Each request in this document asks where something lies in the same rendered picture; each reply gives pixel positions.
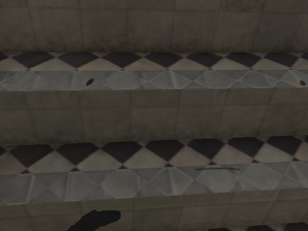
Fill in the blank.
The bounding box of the left robot hand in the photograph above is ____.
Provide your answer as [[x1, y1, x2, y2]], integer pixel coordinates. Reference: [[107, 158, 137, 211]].
[[66, 210, 121, 231]]

